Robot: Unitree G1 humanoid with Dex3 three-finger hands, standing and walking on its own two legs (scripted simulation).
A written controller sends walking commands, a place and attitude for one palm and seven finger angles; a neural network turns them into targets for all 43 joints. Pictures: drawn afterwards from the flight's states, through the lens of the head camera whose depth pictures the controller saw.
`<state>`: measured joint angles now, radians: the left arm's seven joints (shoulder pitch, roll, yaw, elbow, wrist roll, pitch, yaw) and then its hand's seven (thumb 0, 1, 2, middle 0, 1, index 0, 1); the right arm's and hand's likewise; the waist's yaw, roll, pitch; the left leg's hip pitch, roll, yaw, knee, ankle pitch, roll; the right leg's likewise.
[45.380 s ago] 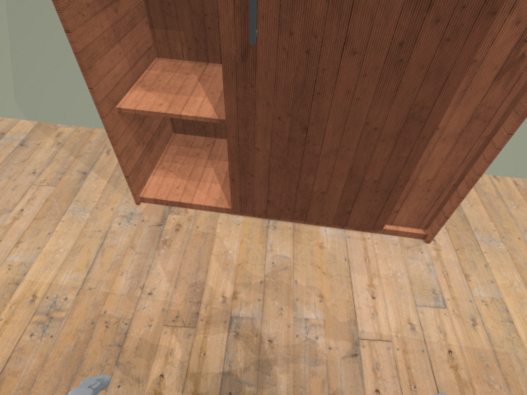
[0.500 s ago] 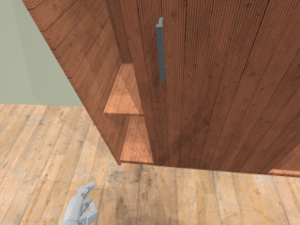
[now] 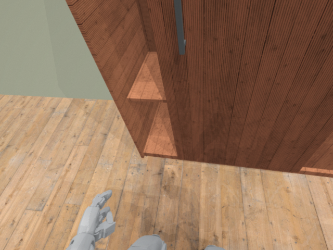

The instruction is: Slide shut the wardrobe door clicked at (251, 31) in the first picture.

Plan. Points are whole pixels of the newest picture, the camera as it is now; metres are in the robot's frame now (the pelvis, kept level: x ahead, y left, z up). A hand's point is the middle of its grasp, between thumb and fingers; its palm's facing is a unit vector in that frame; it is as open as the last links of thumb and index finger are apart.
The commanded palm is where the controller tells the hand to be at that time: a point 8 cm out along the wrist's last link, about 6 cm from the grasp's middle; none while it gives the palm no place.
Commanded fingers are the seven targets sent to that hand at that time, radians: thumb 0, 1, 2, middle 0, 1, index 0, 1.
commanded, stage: stop stepping back and stand still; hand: right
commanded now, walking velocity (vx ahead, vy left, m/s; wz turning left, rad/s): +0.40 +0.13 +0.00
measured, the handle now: (180, 23) +0.69 -0.02 +0.19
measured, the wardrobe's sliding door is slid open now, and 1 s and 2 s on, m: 0.25 0.25 0.25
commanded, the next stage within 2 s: let the arm hang, fingers relaxed in 1.02 s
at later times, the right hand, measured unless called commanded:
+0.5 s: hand out of the picture +0.08 -0.30 +0.17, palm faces +0.44 +0.84 -0.30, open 7.4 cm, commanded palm +0.02 -0.34 +0.18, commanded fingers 0.00 -0.90 -0.90 0.20 0.30 0.20 0.30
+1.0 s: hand out of the picture +0.06 -0.33 +0.19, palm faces +0.52 +0.76 -0.39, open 7.4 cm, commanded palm -0.01 -0.36 +0.18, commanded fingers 0.00 -0.90 -0.90 0.20 0.30 0.20 0.30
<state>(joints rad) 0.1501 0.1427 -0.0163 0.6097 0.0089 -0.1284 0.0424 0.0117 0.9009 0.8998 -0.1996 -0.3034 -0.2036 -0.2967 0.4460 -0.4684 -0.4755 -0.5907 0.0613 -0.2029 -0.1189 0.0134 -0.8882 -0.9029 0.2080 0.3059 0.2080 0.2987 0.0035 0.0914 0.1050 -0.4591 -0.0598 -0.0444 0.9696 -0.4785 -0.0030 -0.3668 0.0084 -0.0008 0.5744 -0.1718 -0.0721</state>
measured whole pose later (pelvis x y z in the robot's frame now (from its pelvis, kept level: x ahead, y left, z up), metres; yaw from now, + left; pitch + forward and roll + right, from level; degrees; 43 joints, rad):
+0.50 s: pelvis -0.12 -0.04 -0.01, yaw +0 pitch -4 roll +1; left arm 0.24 0.17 0.01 0.64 0.00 -0.13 0.08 0.01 0.90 0.90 -0.20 -0.30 -0.20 -0.30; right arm 0.47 -0.42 -0.38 -0.51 0.02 -0.14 -0.15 0.02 -0.89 -0.90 0.21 0.31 0.21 0.30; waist 0.02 0.11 -0.06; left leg -0.43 0.00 0.03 1.04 -0.48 0.02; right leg -0.27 -0.04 -0.02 0.65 -0.31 0.00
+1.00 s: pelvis -0.13 -0.05 +0.00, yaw -4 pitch -2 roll +2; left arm 0.27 0.14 -0.03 0.65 0.01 -0.14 0.04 0.01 0.90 0.90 -0.20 -0.30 -0.20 -0.30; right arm 0.45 -0.43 -0.42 -0.52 0.00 -0.18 -0.15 0.02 -0.89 -0.90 0.21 0.31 0.21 0.30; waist 0.01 0.05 -0.02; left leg -0.37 0.00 0.09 0.77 -0.39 0.01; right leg -0.23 -0.05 -0.01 0.58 -0.31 0.00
